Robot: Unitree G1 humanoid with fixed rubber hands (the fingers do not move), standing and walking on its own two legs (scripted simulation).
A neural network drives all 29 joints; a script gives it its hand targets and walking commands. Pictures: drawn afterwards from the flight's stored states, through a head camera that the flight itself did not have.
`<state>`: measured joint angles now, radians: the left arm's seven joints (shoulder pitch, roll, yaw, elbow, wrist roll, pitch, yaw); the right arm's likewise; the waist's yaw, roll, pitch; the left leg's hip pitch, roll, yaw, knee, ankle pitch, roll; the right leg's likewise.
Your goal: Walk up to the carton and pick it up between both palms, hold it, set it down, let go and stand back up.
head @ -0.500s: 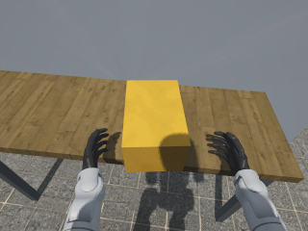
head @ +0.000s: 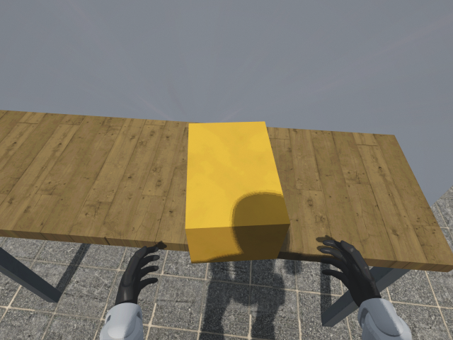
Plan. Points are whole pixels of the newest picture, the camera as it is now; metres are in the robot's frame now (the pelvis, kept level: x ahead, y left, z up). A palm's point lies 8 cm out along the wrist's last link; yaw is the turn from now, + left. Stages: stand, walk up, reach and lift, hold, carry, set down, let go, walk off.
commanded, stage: set down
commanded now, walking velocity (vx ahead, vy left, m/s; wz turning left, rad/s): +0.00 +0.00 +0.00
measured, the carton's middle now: (230, 187) +0.40 +0.01 +0.00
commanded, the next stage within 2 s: let go in 0.78 s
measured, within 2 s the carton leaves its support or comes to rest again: neither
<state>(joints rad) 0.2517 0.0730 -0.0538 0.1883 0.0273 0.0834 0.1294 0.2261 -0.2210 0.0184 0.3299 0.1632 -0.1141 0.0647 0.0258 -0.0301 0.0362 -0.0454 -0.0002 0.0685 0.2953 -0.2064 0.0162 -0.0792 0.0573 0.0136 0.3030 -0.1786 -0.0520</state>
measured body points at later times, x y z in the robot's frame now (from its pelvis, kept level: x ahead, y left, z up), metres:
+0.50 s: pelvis +0.00 +0.01 +0.00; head -0.01 +0.02 +0.45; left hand +0.17 +0.22 -0.06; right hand +0.17 -0.21 -0.06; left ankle -0.03 +0.10 -0.75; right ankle -0.01 -0.09 -0.75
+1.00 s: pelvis +0.00 +0.01 -0.01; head -0.01 +0.02 +0.44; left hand +0.17 +0.24 -0.09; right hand +0.16 -0.22 -0.09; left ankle -0.03 +0.10 -0.75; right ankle -0.01 -0.09 -0.75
